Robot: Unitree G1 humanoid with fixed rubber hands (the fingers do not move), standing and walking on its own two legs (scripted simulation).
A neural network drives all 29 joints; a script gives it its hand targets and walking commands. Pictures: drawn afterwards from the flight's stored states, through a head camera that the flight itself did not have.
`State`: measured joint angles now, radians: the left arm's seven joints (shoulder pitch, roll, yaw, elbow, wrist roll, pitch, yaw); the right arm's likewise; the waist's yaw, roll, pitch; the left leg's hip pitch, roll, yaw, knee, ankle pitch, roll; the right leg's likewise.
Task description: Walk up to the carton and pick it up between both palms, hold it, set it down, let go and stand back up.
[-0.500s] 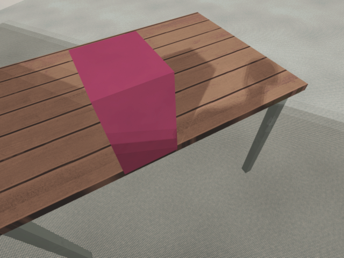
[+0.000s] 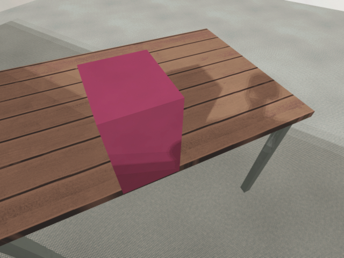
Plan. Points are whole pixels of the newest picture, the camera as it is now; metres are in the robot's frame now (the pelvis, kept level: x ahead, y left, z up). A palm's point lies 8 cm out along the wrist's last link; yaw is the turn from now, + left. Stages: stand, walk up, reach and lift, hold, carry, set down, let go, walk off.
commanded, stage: walk up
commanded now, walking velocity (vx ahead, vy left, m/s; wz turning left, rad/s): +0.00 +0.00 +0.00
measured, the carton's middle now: (134, 124) +0.43 +0.11 +0.07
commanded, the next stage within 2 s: none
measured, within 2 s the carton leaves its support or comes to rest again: neither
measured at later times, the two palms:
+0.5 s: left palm out of the picture -0.04 +0.32 -0.17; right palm out of the picture +0.00 -0.18 -0.15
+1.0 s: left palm out of the picture -0.07 +0.31 -0.14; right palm out of the picture -0.08 -0.10 -0.15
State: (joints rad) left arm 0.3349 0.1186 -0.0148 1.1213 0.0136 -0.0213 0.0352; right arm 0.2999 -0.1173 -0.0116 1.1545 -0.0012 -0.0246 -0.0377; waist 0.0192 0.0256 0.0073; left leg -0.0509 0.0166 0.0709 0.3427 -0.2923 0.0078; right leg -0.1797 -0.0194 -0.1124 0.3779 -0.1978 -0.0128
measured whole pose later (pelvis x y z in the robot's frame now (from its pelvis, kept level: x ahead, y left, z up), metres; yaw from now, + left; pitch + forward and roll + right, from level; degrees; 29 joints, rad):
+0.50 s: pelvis -0.05 +0.07 -0.03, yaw +1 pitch +0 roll -2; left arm 0.24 0.22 0.05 1.06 0.03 0.05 0.06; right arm 0.20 -0.20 -0.08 1.00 -0.02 0.03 -0.03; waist 0.01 0.00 0.03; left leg -0.30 0.05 0.02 0.68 -0.38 -0.02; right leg -0.39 -0.11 -0.07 0.64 -0.31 0.05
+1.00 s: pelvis -0.05 +0.10 +0.00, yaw -1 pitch -1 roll +0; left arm 0.30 0.12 0.01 1.17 0.01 0.00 0.04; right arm 0.32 -0.11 -0.01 1.13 -0.01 -0.02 -0.03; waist -0.02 0.02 0.00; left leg -0.13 -0.02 0.08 0.37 -0.22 0.05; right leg -0.10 -0.01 -0.03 0.37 -0.26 0.00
